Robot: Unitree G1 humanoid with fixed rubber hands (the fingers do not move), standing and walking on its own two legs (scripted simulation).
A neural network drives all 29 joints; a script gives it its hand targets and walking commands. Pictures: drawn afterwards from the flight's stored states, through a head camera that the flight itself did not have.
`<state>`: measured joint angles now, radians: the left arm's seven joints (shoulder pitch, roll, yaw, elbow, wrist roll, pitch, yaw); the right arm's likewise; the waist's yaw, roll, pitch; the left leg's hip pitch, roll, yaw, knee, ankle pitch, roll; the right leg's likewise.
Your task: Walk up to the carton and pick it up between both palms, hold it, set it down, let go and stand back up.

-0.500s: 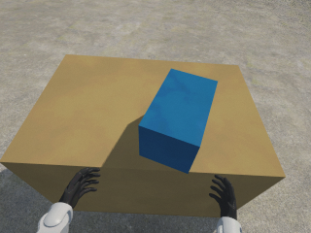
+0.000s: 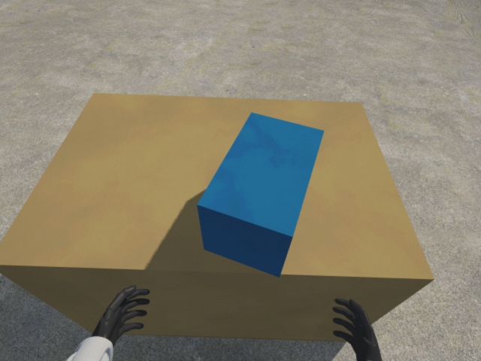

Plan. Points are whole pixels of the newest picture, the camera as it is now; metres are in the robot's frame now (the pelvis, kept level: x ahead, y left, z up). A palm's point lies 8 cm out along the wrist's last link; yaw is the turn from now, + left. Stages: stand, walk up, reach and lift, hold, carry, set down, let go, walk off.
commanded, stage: set down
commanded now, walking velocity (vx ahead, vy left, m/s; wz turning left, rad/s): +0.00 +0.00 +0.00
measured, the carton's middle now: (264, 189) +0.48 -0.02 -0.05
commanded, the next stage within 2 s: let go in 0.58 s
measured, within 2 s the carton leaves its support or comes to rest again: neither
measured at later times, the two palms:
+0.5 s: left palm (120, 339) +0.16 +0.22 -0.08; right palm (383, 358) +0.15 -0.22 -0.08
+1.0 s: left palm (114, 348) +0.14 +0.23 -0.08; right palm out of the picture +0.14 -0.22 -0.08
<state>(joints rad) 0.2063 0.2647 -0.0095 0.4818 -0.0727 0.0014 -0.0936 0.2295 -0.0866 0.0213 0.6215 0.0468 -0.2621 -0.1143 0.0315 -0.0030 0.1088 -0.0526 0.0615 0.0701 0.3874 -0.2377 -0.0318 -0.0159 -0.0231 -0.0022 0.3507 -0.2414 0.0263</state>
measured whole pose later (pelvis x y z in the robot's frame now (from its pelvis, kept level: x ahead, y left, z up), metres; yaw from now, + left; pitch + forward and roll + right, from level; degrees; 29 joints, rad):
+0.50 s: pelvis +0.00 +0.00 +0.00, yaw +0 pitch -4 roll +0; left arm 0.20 0.19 0.01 0.51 0.01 0.11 0.00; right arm 0.16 -0.18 -0.02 0.80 -0.02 -0.25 0.00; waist 0.01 -0.01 0.08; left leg -0.06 0.06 0.07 0.35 -0.21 -0.04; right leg -0.03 -0.02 -0.01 0.32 -0.23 0.02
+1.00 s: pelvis -0.01 +0.00 +0.00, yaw +0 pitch -5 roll +0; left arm 0.20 0.19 0.02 0.51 0.02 0.15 0.00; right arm 0.17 -0.17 -0.03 0.75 -0.03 -0.21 0.01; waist 0.01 -0.01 0.09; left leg -0.07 0.06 0.07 0.37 -0.21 -0.03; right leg -0.04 -0.03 0.00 0.35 -0.22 0.02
